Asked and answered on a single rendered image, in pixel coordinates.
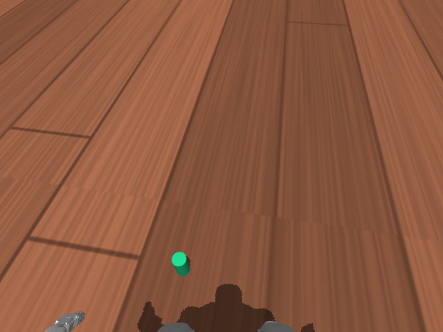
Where can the left robot hand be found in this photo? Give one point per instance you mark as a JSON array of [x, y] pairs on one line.
[[67, 322]]

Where can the can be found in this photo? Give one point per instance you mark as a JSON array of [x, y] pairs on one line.
[[180, 263]]

